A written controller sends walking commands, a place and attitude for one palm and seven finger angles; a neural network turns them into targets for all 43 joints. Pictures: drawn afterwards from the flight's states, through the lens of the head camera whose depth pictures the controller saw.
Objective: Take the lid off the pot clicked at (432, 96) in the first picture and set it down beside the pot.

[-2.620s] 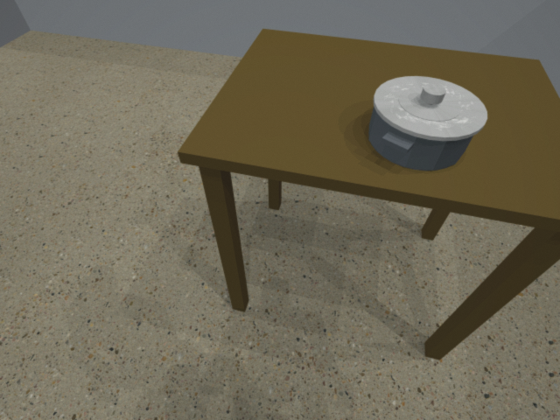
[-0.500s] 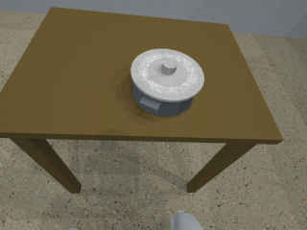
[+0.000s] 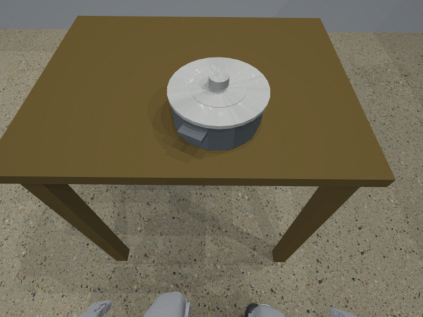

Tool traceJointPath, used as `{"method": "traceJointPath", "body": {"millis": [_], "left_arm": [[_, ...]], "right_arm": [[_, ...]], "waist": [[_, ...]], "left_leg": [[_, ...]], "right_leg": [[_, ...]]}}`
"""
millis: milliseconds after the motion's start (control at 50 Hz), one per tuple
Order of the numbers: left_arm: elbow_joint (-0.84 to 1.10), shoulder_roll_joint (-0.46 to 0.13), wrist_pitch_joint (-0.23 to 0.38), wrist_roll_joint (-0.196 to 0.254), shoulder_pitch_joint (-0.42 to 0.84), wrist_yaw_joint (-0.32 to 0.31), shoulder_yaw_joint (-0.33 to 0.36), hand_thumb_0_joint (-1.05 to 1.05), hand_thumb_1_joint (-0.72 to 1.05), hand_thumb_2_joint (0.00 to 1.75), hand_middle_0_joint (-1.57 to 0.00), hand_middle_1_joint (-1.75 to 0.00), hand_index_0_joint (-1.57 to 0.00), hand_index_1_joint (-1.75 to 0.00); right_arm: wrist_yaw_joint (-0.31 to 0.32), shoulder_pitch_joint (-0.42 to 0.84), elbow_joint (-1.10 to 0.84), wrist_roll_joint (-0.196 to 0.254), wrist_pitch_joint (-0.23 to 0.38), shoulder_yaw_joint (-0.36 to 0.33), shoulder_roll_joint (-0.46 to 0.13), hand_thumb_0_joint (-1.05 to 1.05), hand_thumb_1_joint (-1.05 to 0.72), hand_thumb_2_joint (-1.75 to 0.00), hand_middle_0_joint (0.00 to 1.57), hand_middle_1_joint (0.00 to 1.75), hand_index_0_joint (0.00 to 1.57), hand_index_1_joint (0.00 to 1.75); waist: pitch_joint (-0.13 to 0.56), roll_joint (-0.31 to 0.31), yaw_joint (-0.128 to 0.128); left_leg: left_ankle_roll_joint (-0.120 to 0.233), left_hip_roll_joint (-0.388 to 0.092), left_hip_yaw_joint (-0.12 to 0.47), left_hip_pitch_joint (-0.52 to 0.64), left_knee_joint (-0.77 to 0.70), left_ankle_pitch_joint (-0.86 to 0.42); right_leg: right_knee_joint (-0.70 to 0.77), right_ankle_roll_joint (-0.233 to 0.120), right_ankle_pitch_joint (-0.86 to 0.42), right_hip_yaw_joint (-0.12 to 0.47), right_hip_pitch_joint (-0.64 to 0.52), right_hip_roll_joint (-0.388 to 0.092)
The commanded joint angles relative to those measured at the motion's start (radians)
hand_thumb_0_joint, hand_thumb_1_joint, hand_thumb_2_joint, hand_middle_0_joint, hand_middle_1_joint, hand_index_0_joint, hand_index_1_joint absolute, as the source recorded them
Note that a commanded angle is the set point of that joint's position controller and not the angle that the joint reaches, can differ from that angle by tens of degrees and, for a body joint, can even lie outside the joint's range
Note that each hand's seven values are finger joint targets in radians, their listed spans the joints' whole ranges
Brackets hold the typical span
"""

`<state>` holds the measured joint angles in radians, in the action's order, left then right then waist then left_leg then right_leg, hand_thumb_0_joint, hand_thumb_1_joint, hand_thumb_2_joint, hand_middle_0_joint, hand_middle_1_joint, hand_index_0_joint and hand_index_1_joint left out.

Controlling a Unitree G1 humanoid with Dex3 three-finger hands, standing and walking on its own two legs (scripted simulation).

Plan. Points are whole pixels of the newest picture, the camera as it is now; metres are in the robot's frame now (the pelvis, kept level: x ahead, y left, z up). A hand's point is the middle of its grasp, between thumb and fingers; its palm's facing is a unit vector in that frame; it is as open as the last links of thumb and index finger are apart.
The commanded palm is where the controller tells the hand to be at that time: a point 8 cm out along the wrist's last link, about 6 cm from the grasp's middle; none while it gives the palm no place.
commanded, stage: come to a stop and stand still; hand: left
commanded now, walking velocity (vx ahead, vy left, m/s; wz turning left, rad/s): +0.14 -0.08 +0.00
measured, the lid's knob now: (218, 79) +0.52 +0.03 +0.14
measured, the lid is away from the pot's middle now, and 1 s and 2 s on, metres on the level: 0.00 0.00 0.00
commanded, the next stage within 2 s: look again from close up in 0.38 s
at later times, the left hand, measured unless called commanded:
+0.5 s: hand out of the picture -0.02 +0.23 -0.17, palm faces -0.01 -0.99 -0.13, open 7.4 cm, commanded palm none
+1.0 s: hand out of the picture +0.03 +0.19 -0.17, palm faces +0.02 -0.98 -0.21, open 7.4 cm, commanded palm none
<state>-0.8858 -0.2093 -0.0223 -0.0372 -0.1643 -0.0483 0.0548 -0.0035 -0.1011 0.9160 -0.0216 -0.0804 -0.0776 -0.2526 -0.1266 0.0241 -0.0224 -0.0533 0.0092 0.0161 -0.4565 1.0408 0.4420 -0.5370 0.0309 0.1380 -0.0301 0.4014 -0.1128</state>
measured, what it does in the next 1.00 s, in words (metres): steps on the spot: left foot, then right foot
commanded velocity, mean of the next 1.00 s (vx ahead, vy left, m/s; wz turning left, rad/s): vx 0.04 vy -0.06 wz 0.00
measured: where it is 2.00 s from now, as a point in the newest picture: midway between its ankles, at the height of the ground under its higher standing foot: outside the picture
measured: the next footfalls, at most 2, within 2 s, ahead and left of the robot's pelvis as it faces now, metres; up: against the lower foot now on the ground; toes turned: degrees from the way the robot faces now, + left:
left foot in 0.08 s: +0.01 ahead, +0.14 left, +0.00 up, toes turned +1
right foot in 0.60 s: +0.00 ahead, -0.12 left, +0.00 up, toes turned -2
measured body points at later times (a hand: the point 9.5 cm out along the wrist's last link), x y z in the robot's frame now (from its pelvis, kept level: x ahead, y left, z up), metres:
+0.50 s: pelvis -0.02 +0.05 +0.02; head +0.02 +0.09 +0.47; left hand -0.01 +0.28 -0.16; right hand -0.04 -0.19 -0.11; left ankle -0.03 +0.14 -0.73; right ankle -0.05 -0.11 -0.68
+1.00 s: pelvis -0.01 +0.01 +0.00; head +0.00 +0.02 +0.45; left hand +0.03 +0.25 -0.15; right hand +0.05 -0.22 -0.15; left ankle -0.03 +0.14 -0.73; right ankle -0.04 -0.12 -0.73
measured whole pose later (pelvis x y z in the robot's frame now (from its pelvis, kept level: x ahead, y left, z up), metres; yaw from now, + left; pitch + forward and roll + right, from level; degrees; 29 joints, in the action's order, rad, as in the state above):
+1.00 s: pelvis -0.01 +0.01 +0.00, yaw -1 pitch -1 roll -1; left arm -0.99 -0.17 0.00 -0.01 -0.26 -0.04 0.01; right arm 0.02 -0.17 1.03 -0.02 -0.01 -0.04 -0.17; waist -0.04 0.00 0.00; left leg -0.01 -0.03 -0.01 -0.25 0.60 0.34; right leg -0.57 0.02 0.34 -0.01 0.22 -0.02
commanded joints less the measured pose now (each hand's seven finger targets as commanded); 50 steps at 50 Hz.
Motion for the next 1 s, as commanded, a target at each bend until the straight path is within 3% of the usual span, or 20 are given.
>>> {"method": "traceJointPath", "body": {"millis": [0, 40, 60, 80, 100, 120, 160, 220, 280, 440, 460, 480, 500, 560, 600, 640, 700, 780, 860, 980], "left_arm": [[0.077, -0.222, -0.007, -0.011, -0.007, 0.004, 0.051, 0.00, 0.90, 0.90, -0.20, -0.30, -0.20, -0.30], [0.066, -0.166, -0.020, 0.006, -0.008, 0.012, 0.035, 0.00, 0.90, 0.90, -0.20, -0.30, -0.20, -0.30], [0.070, -0.089, -0.025, 0.016, -0.044, 0.015, 0.017, 0.00, 0.90, 0.90, -0.20, -0.30, -0.20, -0.30], [0.077, -0.052, -0.029, 0.021, -0.028, 0.011, 0.006, 0.00, 0.90, 0.90, -0.20, -0.30, -0.20, -0.30], [0.073, -0.086, -0.028, 0.023, -0.022, 0.016, 0.017, 0.00, 0.90, 0.90, -0.20, -0.30, -0.20, -0.30], [0.031, -0.098, -0.030, 0.007, -0.049, 0.019, 0.025, 0.00, 0.90, 0.90, -0.20, -0.30, -0.20, -0.30], [-0.011, -0.105, -0.021, 0.008, -0.125, 0.037, 0.034, 0.00, 0.90, 0.90, -0.20, -0.30, -0.20, -0.30], [-0.043, -0.100, -0.012, 0.009, -0.154, 0.050, 0.029, 0.00, 0.90, 0.90, -0.20, -0.30, -0.20, -0.30], [-0.031, -0.088, -0.015, 0.009, -0.127, 0.054, 0.027, 0.00, 0.90, 0.90, -0.20, -0.30, -0.20, -0.30], [-0.034, -0.022, -0.005, 0.021, -0.082, 0.053, -0.007, 0.00, 0.90, 0.90, -0.20, -0.30, -0.20, -0.30], [0.019, -0.095, 0.024, 0.007, -0.131, 0.029, -0.033, 0.00, 0.90, 0.90, -0.20, -0.30, -0.20, -0.30], [-0.016, -0.099, 0.019, 0.017, -0.217, 0.045, -0.040, 0.00, 0.90, 0.90, -0.20, -0.30, -0.20, -0.30], [-0.057, -0.069, 0.029, 0.014, -0.256, 0.042, -0.043, 0.00, 0.90, 0.90, -0.20, -0.30, -0.20, -0.30], [-0.077, -0.117, 0.052, 0.020, -0.257, 0.015, -0.040, 0.00, 0.90, 0.90, -0.20, -0.30, -0.20, -0.30], [-0.070, -0.097, 0.044, 0.013, -0.239, 0.010, -0.051, 0.00, 0.90, 0.90, -0.20, -0.30, -0.20, -0.30], [-0.071, -0.083, 0.046, 0.023, -0.209, 0.006, -0.039, 0.00, 0.90, 0.90, -0.20, -0.30, -0.20, -0.30], [-0.075, -0.059, 0.043, 0.027, -0.210, -0.004, -0.034, 0.00, 0.90, 0.90, -0.20, -0.30, -0.20, -0.30], [-0.078, -0.082, 0.040, 0.026, -0.206, -0.008, -0.020, 0.00, 0.90, 0.90, -0.20, -0.30, -0.20, -0.30], [-0.066, -0.100, 0.037, 0.024, -0.170, -0.006, -0.017, 0.00, 0.90, 0.90, -0.20, -0.30, -0.20, -0.30], [-0.054, -0.101, 0.038, 0.023, -0.150, -0.001, -0.017, 0.00, 0.90, 0.90, -0.20, -0.30, -0.20, -0.30]], "right_arm": [[-0.004, -0.195, -0.017, 0.012, 0.047, 0.006, -0.013, 0.00, -0.90, -0.90, 0.20, 0.30, 0.20, 0.30], [0.003, -0.294, 0.016, 0.009, 0.065, 0.008, -0.041, 0.00, -0.90, -0.90, 0.20, 0.30, 0.20, 0.30], [0.008, -0.283, 0.005, -0.004, 0.071, -0.009, -0.122, 0.00, -0.90, -0.90, 0.20, 0.30, 0.20, 0.30], [0.016, -0.193, -0.041, -0.014, 0.065, -0.011, -0.192, 0.00, -0.90, -0.90, 0.20, 0.30, 0.20, 0.30], [0.021, -0.096, -0.070, -0.024, 0.063, 0.005, -0.178, 0.00, -0.90, -0.90, 0.20, 0.30, 0.20, 0.30], [0.028, -0.069, -0.057, -0.024, 0.076, 0.019, -0.122, 0.00, -0.90, -0.90, 0.20, 0.30, 0.20, 0.30], [0.040, -0.070, -0.055, -0.014, 0.089, 0.030, -0.089, 0.00, -0.90, -0.90, 0.20, 0.30, 0.20, 0.30], [0.047, -0.152, -0.021, -0.003, 0.102, 0.028, -0.082, 0.00, -0.90, -0.90, 0.20, 0.30, 0.20, 0.30], [0.060, -0.244, 0.014, -0.002, 0.106, 0.027, -0.062, 0.00, -0.90, -0.90, 0.20, 0.30, 0.20, 0.30], [0.064, -0.322, 0.081, -0.010, 0.105, 0.032, -0.051, 0.00, -0.90, -0.90, 0.20, 0.30, 0.20, 0.30], [0.054, -0.263, 0.040, -0.010, 0.099, 0.003, -0.057, 0.00, -0.90, -0.90, 0.20, 0.30, 0.20, 0.30], [0.034, -0.134, 0.008, -0.001, 0.113, 0.002, -0.101, 0.00, -0.90, -0.90, 0.20, 0.30, 0.20, 0.30], [0.029, -0.125, 0.012, 0.004, 0.115, 0.021, -0.057, 0.00, -0.90, -0.90, 0.20, 0.30, 0.20, 0.30], [0.025, -0.226, 0.043, 0.013, 0.105, 0.042, 0.063, 0.00, -0.90, -0.90, 0.20, 0.30, 0.20, 0.30], [0.019, -0.244, 0.062, 0.013, 0.108, 0.036, 0.064, 0.00, -0.90, -0.90, 0.20, 0.30, 0.20, 0.30], [0.030, -0.243, 0.077, 0.009, 0.112, 0.024, 0.000, 0.00, -0.90, -0.90, 0.20, 0.30, 0.20, 0.30], [0.041, -0.225, 0.093, 0.006, 0.110, 0.016, -0.017, 0.00, -0.90, -0.90, 0.20, 0.30, 0.20, 0.30], [0.042, -0.187, 0.096, 0.004, 0.096, 0.018, 0.007, 0.00, -0.90, -0.90, 0.20, 0.30, 0.20, 0.30], [0.036, -0.150, 0.087, 0.005, 0.083, 0.022, 0.024, 0.00, -0.90, -0.90, 0.20, 0.30, 0.20, 0.30], [0.027, -0.108, 0.077, 0.004, 0.088, 0.022, -0.004, 0.00, -0.90, -0.90, 0.20, 0.30, 0.20, 0.30]], "waist": [[0.197, 0.248, 0.040], [0.191, 0.079, 0.089], [0.162, -0.225, 0.092], [0.048, -0.390, 0.081], [-0.012, -0.281, 0.041], [-0.003, -0.266, 0.018], [0.020, -0.189, -0.005], [0.077, -0.128, 0.021], [0.064, -0.088, 0.051], [0.148, -0.203, 0.081], [0.158, -0.242, 0.024], [0.158, -0.194, -0.025], [0.144, -0.174, -0.030], [0.155, 0.016, 0.026], [0.179, -0.082, 0.046], [0.235, 0.035, 0.044], [0.173, -0.014, 0.028], [0.131, 0.023, 0.025], [0.119, 0.042, 0.032], [0.113, -0.029, 0.030]], "left_leg": [[0.033, 0.012, -0.079, 0.231, -0.353, -0.024], [0.035, -0.013, -0.035, 0.409, -0.624, -0.100], [0.087, -0.199, 0.239, 0.382, -0.768, 0.112], [0.150, -0.350, 0.463, 0.118, -0.920, 0.242], [0.205, -0.377, 0.447, -0.031, -0.968, 0.312], [0.150, -0.300, 0.404, -0.003, -0.978, 0.278], [0.135, -0.257, 0.315, 0.093, -0.915, 0.141], [0.137, -0.232, 0.201, 0.279, -0.873, -0.049], [0.171, -0.274, 0.227, 0.341, -0.863, -0.134], [0.212, -0.270, 0.173, 0.432, -0.785, -0.480], [0.251, -0.226, 0.129, 0.391, -0.818, -0.196], [0.173, -0.239, 0.106, 0.227, -0.782, -0.093], [0.142, -0.175, 0.102, 0.188, -0.716, -0.102], [0.067, -0.042, -0.014, 0.162, -0.510, -0.189], [0.078, -0.042, -0.007, 0.273, -0.486, -0.277], [0.091, -0.112, 0.038, 0.289, -0.450, -0.573], [0.083, -0.115, 0.029, 0.283, -0.437, -0.742], [0.066, -0.081, -0.002, 0.240, -0.434, -0.551], [0.059, -0.052, -0.013, 0.247, -0.465, -0.340], [0.071, -0.075, 0.017, 0.292, -0.513, -0.398]], "right_leg": [[0.210, -0.146, 0.154, 0.188, -0.043, -0.161], [0.064, -0.066, 0.348, 0.104, 0.084, -0.067], [-0.196, -0.012, 0.429, 0.018, 0.232, 0.063], [-0.325, 0.017, 0.465, 0.049, 0.233, 0.127], [-0.393, 0.000, 0.359, 0.128, 0.162, 0.075], [-0.467, 0.008, 0.268, 0.143, 0.157, 0.101], [-0.557, 0.003, 0.194, 0.142, 0.193, 0.123], [-0.583, 0.016, 0.121, 0.122, 0.238, 0.124], [-0.577, 0.015, 0.133, 0.128, 0.276, 0.107], [-0.217, 0.001, 0.277, 0.027, 0.090, 0.075], [-0.265, -0.069, 0.291, -0.007, 0.004, 0.092], [-0.084, -0.058, 0.246, 0.003, -0.062, 0.061], [0.064, -0.049, 0.142, -0.010, -0.163, 0.095], [0.192, -0.115, -0.038, 0.188, -0.212, -0.046], [0.127, -0.104, 0.023, 0.116, -0.110, -0.030], [0.045, -0.072, -0.180, 0.078, -0.175, 0.036], [0.020, -0.069, -0.276, 0.057, -0.177, 0.036], [0.038, -0.082, -0.352, 0.094, -0.203, 0.000], [0.088, -0.087, -0.214, 0.137, -0.170, -0.026], [0.089, -0.059, -0.093, 0.104, -0.134, 0.017]]}}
